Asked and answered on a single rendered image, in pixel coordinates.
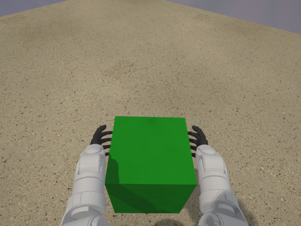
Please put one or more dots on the robot left upper arm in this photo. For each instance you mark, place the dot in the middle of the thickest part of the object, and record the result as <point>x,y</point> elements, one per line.
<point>93,220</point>

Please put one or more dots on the carton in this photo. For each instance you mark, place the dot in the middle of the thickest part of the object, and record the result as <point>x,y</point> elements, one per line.
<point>150,167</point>

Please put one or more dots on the robot right hand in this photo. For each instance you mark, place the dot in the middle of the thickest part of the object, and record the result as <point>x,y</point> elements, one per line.
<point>201,138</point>

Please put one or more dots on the left robot forearm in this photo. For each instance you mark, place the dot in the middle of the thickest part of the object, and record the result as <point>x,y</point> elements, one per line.
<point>88,186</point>

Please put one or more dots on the robot right upper arm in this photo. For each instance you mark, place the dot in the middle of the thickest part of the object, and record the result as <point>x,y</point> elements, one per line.
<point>213,218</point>

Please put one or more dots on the robot left hand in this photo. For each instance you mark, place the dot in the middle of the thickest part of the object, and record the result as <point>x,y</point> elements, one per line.
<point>98,135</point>

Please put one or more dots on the right robot forearm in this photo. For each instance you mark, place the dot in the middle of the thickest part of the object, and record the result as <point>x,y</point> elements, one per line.
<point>216,194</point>

